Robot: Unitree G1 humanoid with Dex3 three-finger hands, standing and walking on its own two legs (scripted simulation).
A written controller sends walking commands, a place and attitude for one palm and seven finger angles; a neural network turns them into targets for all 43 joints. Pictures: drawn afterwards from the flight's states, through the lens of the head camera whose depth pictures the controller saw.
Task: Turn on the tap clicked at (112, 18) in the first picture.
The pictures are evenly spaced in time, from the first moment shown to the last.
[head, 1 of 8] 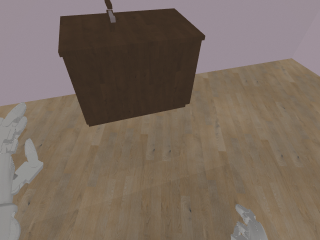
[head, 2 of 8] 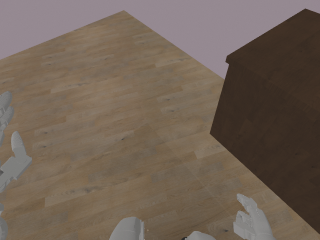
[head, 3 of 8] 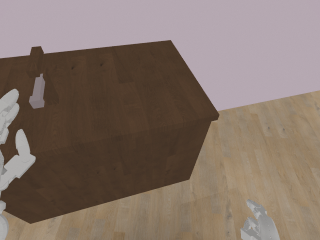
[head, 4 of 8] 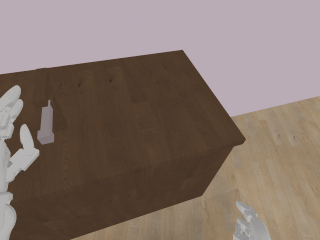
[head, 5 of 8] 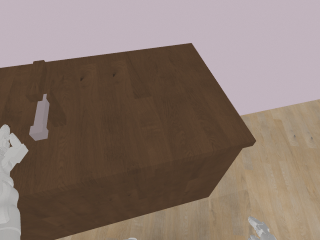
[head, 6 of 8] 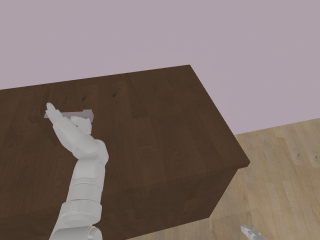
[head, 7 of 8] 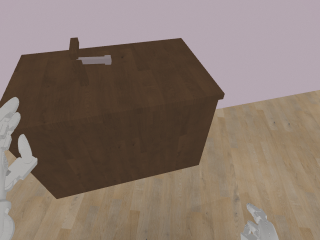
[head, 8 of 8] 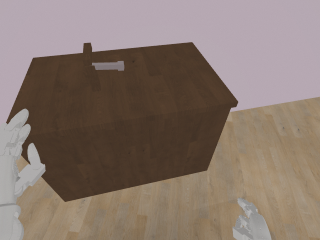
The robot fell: no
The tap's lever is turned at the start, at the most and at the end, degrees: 0 80 80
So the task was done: yes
